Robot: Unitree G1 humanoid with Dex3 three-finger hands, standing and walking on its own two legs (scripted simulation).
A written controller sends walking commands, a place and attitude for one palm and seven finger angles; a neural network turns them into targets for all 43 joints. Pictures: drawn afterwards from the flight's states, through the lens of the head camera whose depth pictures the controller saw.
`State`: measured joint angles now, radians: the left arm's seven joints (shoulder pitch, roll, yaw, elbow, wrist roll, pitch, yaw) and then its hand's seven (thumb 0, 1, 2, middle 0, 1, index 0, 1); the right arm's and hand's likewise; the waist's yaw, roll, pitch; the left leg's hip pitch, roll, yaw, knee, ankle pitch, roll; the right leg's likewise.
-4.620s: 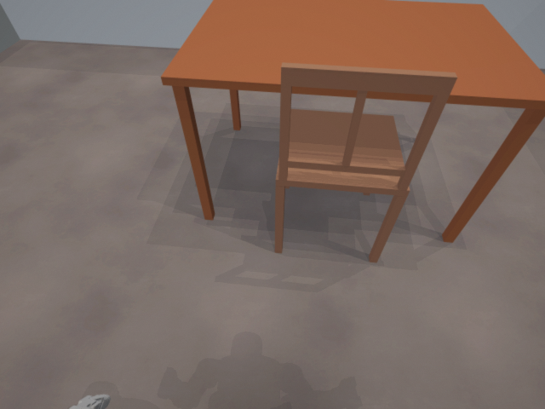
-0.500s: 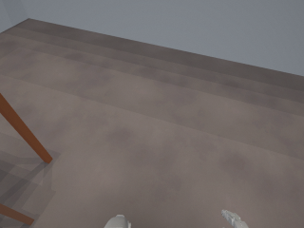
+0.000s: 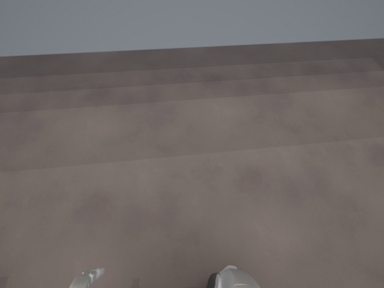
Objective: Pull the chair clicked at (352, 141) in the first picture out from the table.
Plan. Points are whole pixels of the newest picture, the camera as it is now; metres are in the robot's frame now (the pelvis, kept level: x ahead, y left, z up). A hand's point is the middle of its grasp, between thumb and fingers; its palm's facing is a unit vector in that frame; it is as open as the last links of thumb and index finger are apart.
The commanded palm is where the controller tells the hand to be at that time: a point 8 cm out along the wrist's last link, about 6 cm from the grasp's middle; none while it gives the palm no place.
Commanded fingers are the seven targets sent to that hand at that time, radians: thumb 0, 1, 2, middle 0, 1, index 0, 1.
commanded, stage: walk to a spot facing it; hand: left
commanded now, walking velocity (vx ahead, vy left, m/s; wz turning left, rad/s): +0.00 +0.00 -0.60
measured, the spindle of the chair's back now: out of the picture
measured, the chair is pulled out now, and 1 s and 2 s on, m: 0.00 0.00 0.00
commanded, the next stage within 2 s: turn to face it in 0.98 s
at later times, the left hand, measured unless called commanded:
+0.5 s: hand (111, 262) +0.19 +0.20 -0.17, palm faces -0.21 -0.96 -0.18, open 7.4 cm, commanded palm none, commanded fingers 0.00 0.90 0.90 -0.20 -0.30 -0.20 -0.30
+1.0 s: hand (147, 243) +0.23 +0.12 -0.14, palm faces -0.52 -0.82 -0.25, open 7.4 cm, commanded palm none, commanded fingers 0.00 0.90 0.90 -0.20 -0.30 -0.20 -0.30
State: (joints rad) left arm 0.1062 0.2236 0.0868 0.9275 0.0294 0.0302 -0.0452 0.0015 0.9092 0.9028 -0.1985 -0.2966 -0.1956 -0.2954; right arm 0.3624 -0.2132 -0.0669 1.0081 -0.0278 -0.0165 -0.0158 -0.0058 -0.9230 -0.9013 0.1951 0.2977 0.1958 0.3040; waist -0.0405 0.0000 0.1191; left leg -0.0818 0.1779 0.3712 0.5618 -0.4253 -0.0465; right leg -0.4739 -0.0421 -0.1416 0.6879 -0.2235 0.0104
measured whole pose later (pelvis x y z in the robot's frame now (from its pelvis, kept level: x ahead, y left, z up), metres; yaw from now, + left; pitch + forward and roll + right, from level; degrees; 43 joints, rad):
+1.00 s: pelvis +0.04 +0.01 +0.00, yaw -34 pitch -1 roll +0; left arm 0.16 0.20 0.07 0.90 0.01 0.03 -0.01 0.00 0.90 0.90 -0.20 -0.30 -0.20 -0.30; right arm 0.23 -0.26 -0.07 0.93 -0.03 0.07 -0.01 0.00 -0.91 -0.90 0.19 0.30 0.19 0.30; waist -0.01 0.05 0.09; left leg -0.46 0.14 0.08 1.07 -0.46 -0.09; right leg -0.26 0.01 -0.04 0.55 -0.28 -0.03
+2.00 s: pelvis +0.06 -0.01 +0.01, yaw -13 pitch +0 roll +2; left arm 0.23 0.19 0.03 0.91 0.03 0.01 0.01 0.00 0.90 0.90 -0.21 -0.30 -0.20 -0.30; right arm 0.12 -0.28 -0.09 0.92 -0.02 0.08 0.03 0.00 -0.91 -0.90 0.19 0.30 0.19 0.30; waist 0.00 0.00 0.10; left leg -0.46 0.05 0.05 0.95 -0.42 -0.08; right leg -0.18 -0.13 -0.20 0.52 -0.34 0.00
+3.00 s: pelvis +0.08 -0.01 -0.01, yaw +24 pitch +0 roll +0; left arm 0.27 0.25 0.06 0.91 0.02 0.04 0.01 0.00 0.90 0.90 -0.21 -0.30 -0.21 -0.30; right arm 0.12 -0.26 -0.07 0.88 -0.02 0.05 0.04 0.00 -0.91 -0.90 0.19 0.30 0.19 0.30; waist 0.02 -0.04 0.09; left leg -0.29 0.02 0.10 0.61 -0.28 -0.01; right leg -0.28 -0.19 -0.29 0.72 -0.41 0.04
